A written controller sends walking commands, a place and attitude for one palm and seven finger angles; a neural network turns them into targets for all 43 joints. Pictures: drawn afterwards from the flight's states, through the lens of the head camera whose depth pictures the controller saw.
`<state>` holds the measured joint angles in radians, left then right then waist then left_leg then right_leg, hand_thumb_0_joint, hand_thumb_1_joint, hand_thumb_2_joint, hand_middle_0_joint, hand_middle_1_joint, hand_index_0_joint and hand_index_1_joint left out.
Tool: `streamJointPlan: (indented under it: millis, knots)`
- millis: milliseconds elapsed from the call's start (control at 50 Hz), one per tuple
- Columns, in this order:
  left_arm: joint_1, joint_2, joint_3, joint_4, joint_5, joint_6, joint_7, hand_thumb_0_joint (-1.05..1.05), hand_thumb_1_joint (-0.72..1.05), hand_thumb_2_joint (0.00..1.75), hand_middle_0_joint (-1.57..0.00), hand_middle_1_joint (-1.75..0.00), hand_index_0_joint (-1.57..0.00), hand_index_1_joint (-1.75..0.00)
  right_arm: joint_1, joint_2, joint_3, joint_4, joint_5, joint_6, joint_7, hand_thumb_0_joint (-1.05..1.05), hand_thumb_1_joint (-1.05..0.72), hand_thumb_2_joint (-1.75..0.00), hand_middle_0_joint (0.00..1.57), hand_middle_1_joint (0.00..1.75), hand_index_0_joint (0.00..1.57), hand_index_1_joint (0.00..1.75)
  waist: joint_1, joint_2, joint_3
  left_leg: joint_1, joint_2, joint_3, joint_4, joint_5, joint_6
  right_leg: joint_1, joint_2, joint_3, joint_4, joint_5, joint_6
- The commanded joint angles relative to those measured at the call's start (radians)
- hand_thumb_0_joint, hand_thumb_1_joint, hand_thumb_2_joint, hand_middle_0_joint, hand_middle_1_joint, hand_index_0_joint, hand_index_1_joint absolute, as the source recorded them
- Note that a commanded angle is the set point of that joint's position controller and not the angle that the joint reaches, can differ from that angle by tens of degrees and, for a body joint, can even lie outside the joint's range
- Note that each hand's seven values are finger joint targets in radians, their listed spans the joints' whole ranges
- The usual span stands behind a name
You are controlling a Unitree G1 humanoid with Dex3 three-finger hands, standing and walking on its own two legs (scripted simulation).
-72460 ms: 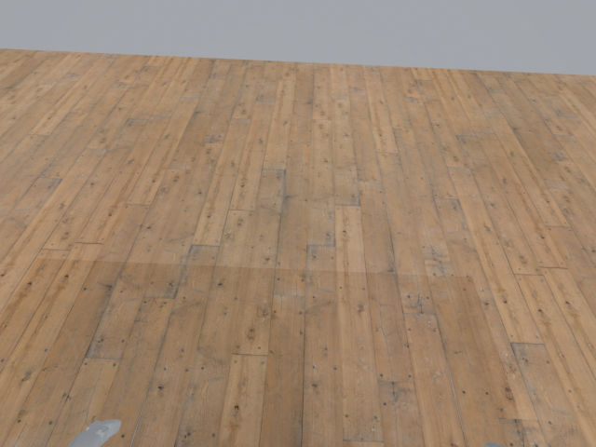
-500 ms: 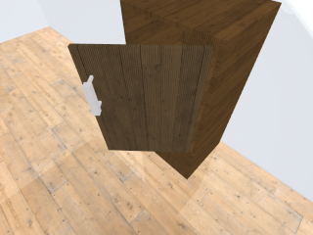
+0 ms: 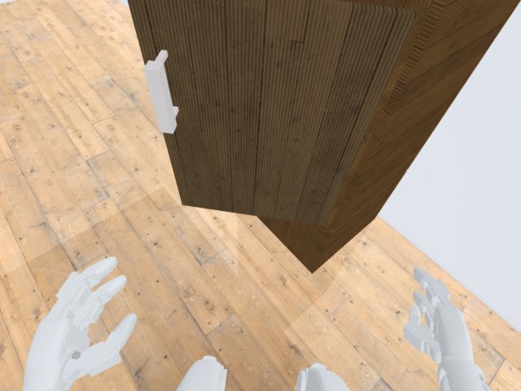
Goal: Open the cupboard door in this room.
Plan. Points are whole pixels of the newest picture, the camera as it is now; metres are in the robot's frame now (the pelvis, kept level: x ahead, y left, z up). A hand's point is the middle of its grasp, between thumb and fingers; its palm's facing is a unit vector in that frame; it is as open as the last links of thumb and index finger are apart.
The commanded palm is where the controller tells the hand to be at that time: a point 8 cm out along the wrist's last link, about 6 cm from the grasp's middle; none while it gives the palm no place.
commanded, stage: raise the hand with hooked fingers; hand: left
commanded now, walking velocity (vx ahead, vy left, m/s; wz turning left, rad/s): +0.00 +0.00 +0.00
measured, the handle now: (165, 92) +0.57 +0.25 +0.10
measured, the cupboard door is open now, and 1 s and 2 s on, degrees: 42 42 42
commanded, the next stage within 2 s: move the hooked fingers beside the handle in 1.58 s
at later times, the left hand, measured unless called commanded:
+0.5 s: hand (88, 268) +0.24 +0.26 +0.07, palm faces +0.04 -1.00 -0.08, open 12.2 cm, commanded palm +0.22 +0.31 +0.08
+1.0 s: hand (75, 210) +0.30 +0.28 +0.12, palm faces +0.03 -1.00 -0.06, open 13.9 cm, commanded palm +0.27 +0.33 +0.11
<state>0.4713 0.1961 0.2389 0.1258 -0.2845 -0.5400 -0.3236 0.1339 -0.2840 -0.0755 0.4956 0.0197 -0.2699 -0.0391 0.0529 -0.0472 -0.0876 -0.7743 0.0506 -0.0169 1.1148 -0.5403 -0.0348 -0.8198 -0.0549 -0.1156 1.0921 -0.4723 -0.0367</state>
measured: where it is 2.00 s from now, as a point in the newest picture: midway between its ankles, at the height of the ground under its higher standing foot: outside the picture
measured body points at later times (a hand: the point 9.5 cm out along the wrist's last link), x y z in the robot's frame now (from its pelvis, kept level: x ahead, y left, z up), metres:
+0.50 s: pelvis +0.00 +0.03 +0.02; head +0.07 +0.04 +0.46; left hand +0.23 +0.31 +0.08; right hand +0.15 -0.23 -0.07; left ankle +0.01 +0.14 -0.66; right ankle +0.04 -0.10 -0.66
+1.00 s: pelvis +0.02 +0.02 +0.04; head +0.07 +0.02 +0.48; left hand +0.29 +0.34 +0.12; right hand +0.18 -0.22 -0.04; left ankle +0.01 +0.14 -0.66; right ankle +0.04 -0.10 -0.66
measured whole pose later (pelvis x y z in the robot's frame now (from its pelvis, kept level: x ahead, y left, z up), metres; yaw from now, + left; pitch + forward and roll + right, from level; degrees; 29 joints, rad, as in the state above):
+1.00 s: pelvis +0.02 +0.02 +0.04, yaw -1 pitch +9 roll -1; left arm 0.02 0.38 0.42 0.31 -0.35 -0.26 -0.46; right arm 0.27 -0.26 0.05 0.57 0.04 -0.22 -0.09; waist 0.01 0.02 -0.06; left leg -0.58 0.04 0.00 0.90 -0.47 -0.01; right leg -0.62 -0.05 -0.10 0.85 -0.38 0.00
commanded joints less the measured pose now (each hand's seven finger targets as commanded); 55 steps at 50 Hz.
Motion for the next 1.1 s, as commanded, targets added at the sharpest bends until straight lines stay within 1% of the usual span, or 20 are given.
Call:
streamJointPlan:
  millis: [0,40,80,120,140,180,220,260,300,360,420,520,600,620,720,800,880,920,980,1080]
  knots:
    - [-0.304,0.144,-0.022,-0.408,-0.008,-0.136,-0.021,0.00,0.27,0.63,-0.25,-0.70,-0.25,-0.70,0.058,-0.085,0.004,-0.057,0.003,-0.055,-0.026,0.00,-0.90,-0.90,0.20,0.30,0.20,0.30,-0.121,0.155,-0.223,0.053,-0.043,0.008,-0.093,0.228,0.064,0.115,0.045,0.124,-0.178,0.124,0.015]
    - [-0.335,0.164,-0.037,-0.327,-0.011,-0.073,-0.074,0.00,0.22,0.61,-0.25,-0.74,-0.25,-0.74,0.063,-0.101,0.013,-0.044,0.010,-0.060,-0.036,0.00,-0.90,-0.90,0.20,0.30,0.20,0.30,-0.134,0.143,-0.201,0.039,-0.041,-0.008,-0.098,0.210,0.064,0.102,0.053,0.108,-0.175,0.117,0.014]
    - [-0.277,0.190,0.000,-0.219,-0.012,0.031,-0.106,0.00,0.18,0.59,-0.25,-0.76,-0.25,-0.76,0.060,-0.108,0.014,-0.051,0.024,-0.056,-0.045,0.00,-0.90,-0.90,0.20,0.30,0.20,0.30,-0.115,0.078,-0.200,0.008,-0.045,-0.012,-0.131,0.175,0.063,0.137,0.050,0.105,-0.208,0.069,0.023]
    - [-0.192,0.227,0.076,-0.122,-0.035,0.156,-0.127,0.00,0.13,0.57,-0.25,-0.80,-0.25,-0.80,0.040,-0.109,0.015,-0.073,0.033,-0.039,-0.048,0.00,-0.90,-0.90,0.20,0.30,0.20,0.30,-0.063,0.059,-0.225,0.013,-0.054,-0.010,-0.172,0.205,0.058,0.214,0.050,0.097,-0.227,0.088,0.021]
    - [-0.174,0.239,0.107,-0.164,-0.049,0.199,-0.128,0.00,0.11,0.56,-0.26,-0.81,-0.26,-0.81,0.035,-0.103,0.018,-0.096,0.035,-0.029,-0.045,0.00,-0.90,-0.90,0.20,0.30,0.20,0.30,-0.039,0.062,-0.283,0.030,-0.062,-0.001,-0.193,0.231,0.056,0.270,0.039,0.095,-0.234,0.116,0.028]
    - [-0.132,0.264,0.178,-0.210,-0.079,0.260,-0.098,0.00,0.06,0.54,-0.26,-0.84,-0.26,-0.84,0.007,-0.085,0.020,-0.125,0.033,-0.014,-0.044,0.00,-0.90,-0.90,0.20,0.30,0.20,0.30,0.001,0.032,-0.325,0.051,-0.065,0.001,-0.225,0.288,0.052,0.344,0.033,0.081,-0.238,0.171,0.032]
    - [-0.122,0.269,0.227,-0.251,-0.101,0.261,-0.045,0.00,0.01,0.52,-0.26,-0.87,-0.26,-0.87,-0.001,-0.062,0.026,-0.132,0.024,-0.011,-0.041,0.00,-0.90,-0.90,0.20,0.30,0.20,0.30,0.026,0.020,-0.318,0.064,-0.065,-0.007,-0.246,0.335,0.046,0.370,0.043,0.058,-0.224,0.225,0.024]
    - [-0.127,0.248,0.225,-0.316,-0.094,0.212,0.010,0.00,-0.03,0.50,-0.27,-0.90,-0.27,-0.90,0.022,-0.052,0.023,-0.117,0.018,-0.017,-0.032,0.00,-0.90,-0.90,0.20,0.30,0.20,0.30,0.017,0.073,-0.296,0.103,-0.060,-0.005,-0.263,0.366,0.041,0.328,0.047,0.039,-0.217,0.258,0.022]
    - [-0.162,0.216,0.177,-0.322,-0.065,0.161,0.047,0.00,-0.08,0.48,-0.27,-0.93,-0.27,-0.93,0.042,-0.057,0.023,-0.100,0.011,-0.023,-0.023,0.00,-0.90,-0.90,0.20,0.30,0.20,0.30,-0.013,0.080,-0.237,0.105,-0.055,-0.006,-0.268,0.346,0.039,0.268,0.050,0.028,-0.215,0.223,0.023]
    - [-0.237,0.208,0.117,-0.244,-0.029,0.113,0.031,0.00,-0.15,0.45,-0.27,-0.98,-0.27,-0.98,0.078,-0.088,0.023,-0.078,0.011,-0.028,-0.023,0.00,-0.90,-0.90,0.20,0.30,0.20,0.30,-0.067,0.072,-0.158,0.084,-0.051,-0.007,-0.264,0.245,0.041,0.184,0.051,0.033,-0.232,0.115,0.024]
    - [-0.310,0.229,0.089,-0.210,-0.031,0.107,-0.038,0.00,-0.22,0.42,-0.28,-1.02,-0.28,-1.02,0.099,-0.118,0.026,-0.076,0.021,-0.041,-0.036,0.00,-0.90,-0.90,0.20,0.30,0.20,0.30,-0.089,0.080,-0.148,0.093,-0.052,-0.013,-0.269,0.192,0.046,0.172,0.051,0.044,-0.254,0.068,0.018]
    - [-0.387,0.352,0.184,-0.254,-0.061,0.138,-0.084,0.00,-0.34,0.37,-0.29,-1.10,-0.29,-1.10,0.110,-0.131,0.031,-0.077,0.026,-0.052,-0.055,0.00,-0.90,-0.90,0.20,0.30,0.20,0.30,-0.057,0.158,-0.248,0.194,-0.050,-0.025,-0.301,0.287,0.043,0.258,0.055,0.039,-0.253,0.158,0.011]
    - [-0.361,0.347,0.226,-0.257,-0.079,0.144,-0.046,0.00,-0.43,0.33,-0.29,-1.15,-0.29,-1.15,0.107,-0.115,0.038,-0.079,0.023,-0.048,-0.050,0.00,-0.90,-0.90,0.20,0.30,0.20,0.30,-0.031,0.182,-0.249,0.239,-0.045,-0.026,-0.324,0.404,0.031,0.301,0.057,0.025,-0.255,0.252,0.011]
    - [-0.366,0.363,0.246,-0.229,-0.083,0.156,-0.041,0.00,-0.45,0.32,-0.30,-1.17,-0.30,-1.17,0.112,-0.115,0.038,-0.077,0.022,-0.042,-0.048,0.00,-0.90,-0.90,0.20,0.30,0.20,0.30,-0.031,0.157,-0.236,0.237,-0.046,-0.026,-0.322,0.422,0.030,0.312,0.062,0.022,-0.257,0.276,0.009]
    - [-0.421,0.327,0.200,-0.060,-0.075,0.239,-0.079,0.00,-0.50,0.30,-0.30,-1.20,-0.30,-1.20,0.109,-0.131,0.045,-0.085,0.030,-0.010,-0.046,0.00,-0.90,-0.90,0.20,0.30,0.20,0.30,-0.060,0.110,-0.119,0.190,-0.049,-0.007,-0.349,0.322,0.034,0.298,0.059,0.028,-0.309,0.236,0.015]
    - [-0.546,0.383,0.214,-0.079,-0.067,0.263,-0.124,0.00,-0.50,0.30,-0.30,-1.20,-0.30,-1.20,0.114,-0.136,0.048,-0.091,0.029,-0.008,-0.055,0.00,-0.90,-0.90,0.20,0.30,0.20,0.30,-0.063,0.132,-0.200,0.240,-0.052,-0.002,-0.355,0.360,0.040,0.342,0.054,0.040,-0.327,0.286,0.017]
    - [-0.633,0.447,0.278,-0.077,-0.085,0.216,-0.134,0.00,-0.50,0.30,-0.30,-1.20,-0.30,-1.20,0.121,-0.133,0.053,-0.074,0.022,-0.010,-0.064,0.00,-0.90,-0.90,0.20,0.30,0.20,0.30,-0.059,0.098,-0.254,0.267,-0.052,-0.003,-0.352,0.399,0.043,0.393,0.059,0.053,-0.334,0.330,0.017]
    - [-0.665,0.482,0.309,-0.048,-0.091,0.200,-0.135,0.00,-0.50,0.30,-0.30,-1.20,-0.30,-1.20,0.120,-0.134,0.056,-0.060,0.020,-0.009,-0.066,0.00,-0.90,-0.90,0.20,0.30,0.20,0.30,-0.056,0.115,-0.240,0.268,-0.052,-0.001,-0.351,0.400,0.042,0.397,0.060,0.059,-0.337,0.330,0.014]
    - [-0.684,0.463,0.301,0.058,-0.095,0.212,-0.156,0.00,-0.50,0.30,-0.30,-1.20,-0.30,-1.20,0.118,-0.134,0.059,-0.048,0.026,-0.001,-0.070,0.00,-0.90,-0.90,0.20,0.30,0.20,0.30,-0.062,0.108,-0.193,0.251,-0.054,0.006,-0.371,0.369,0.042,0.392,0.054,0.061,-0.360,0.309,0.017]
    - [-0.699,0.469,0.286,0.126,-0.092,0.264,-0.207,0.00,-0.50,0.30,-0.30,-1.20,-0.30,-1.20,0.126,-0.140,0.053,-0.052,0.031,0.008,-0.072,0.00,-0.90,-0.90,0.20,0.30,0.20,0.30,-0.055,0.127,-0.222,0.274,-0.056,0.019,-0.386,0.406,0.047,0.431,0.046,0.070,-0.381,0.361,0.018]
